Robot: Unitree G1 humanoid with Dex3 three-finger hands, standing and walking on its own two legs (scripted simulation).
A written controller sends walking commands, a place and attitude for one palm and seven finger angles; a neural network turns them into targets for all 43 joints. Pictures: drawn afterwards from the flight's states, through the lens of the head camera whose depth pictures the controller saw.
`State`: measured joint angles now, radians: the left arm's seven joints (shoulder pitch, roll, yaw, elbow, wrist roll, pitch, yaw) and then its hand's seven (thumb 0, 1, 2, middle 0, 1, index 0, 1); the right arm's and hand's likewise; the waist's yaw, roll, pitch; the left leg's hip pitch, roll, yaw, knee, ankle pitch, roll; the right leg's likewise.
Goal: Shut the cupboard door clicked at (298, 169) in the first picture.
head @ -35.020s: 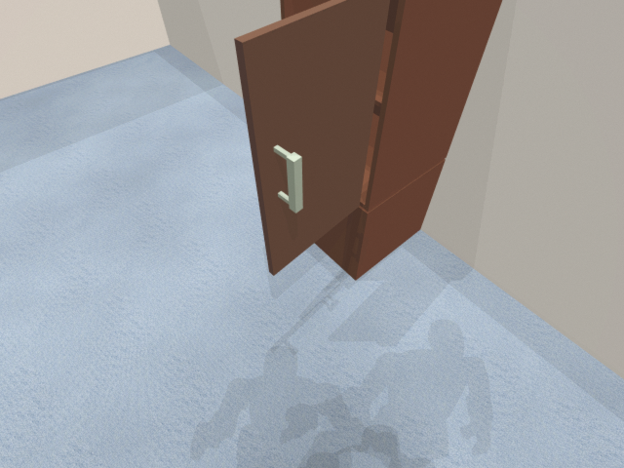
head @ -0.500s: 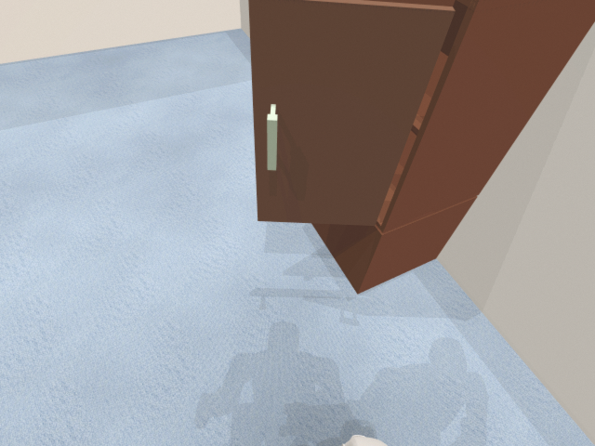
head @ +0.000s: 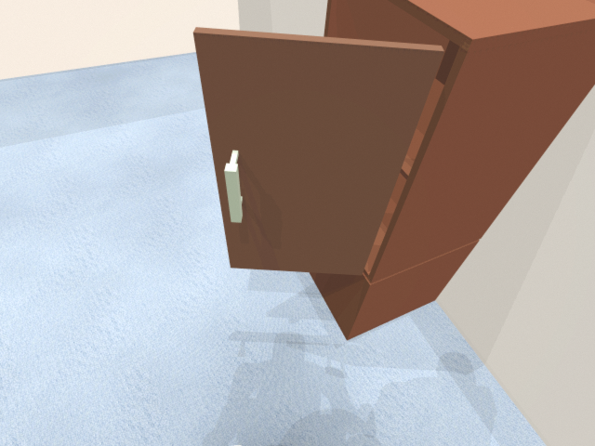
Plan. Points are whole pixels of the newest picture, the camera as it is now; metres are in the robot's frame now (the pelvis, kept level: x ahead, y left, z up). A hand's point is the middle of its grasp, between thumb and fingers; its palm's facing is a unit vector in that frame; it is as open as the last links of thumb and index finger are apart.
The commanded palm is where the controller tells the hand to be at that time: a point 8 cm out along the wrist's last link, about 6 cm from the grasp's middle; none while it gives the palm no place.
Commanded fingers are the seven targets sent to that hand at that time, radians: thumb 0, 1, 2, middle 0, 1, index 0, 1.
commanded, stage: come to a stop and stand still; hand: left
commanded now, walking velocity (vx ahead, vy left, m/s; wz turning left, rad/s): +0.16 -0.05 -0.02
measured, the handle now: (235, 187) +0.55 +0.15 -0.01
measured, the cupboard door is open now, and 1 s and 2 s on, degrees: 63 63 63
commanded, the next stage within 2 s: look again from close up in 1.36 s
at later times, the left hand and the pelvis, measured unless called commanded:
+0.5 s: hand (201, 443) +0.15 +0.15 -0.15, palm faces +0.04 -0.97 -0.25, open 7.3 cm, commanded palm none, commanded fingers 0.00 0.90 0.90 -0.20 -0.30 -0.20 -0.30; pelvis +0.09 -0.04 +0.01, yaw +1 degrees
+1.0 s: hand out of the picture +0.06 +0.18 -0.16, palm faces +0.03 -0.97 -0.22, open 7.4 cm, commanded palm none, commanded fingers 0.00 0.90 0.90 -0.20 -0.30 -0.20 -0.30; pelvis +0.05 +0.00 +0.01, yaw +0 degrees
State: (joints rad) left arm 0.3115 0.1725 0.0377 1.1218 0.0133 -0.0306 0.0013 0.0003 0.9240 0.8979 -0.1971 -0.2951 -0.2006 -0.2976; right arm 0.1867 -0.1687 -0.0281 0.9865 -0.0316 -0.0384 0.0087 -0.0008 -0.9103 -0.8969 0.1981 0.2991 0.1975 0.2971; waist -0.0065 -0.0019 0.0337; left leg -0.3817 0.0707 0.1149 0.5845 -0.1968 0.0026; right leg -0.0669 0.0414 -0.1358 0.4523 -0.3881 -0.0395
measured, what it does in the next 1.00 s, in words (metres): steps on the spot: right foot, then left foot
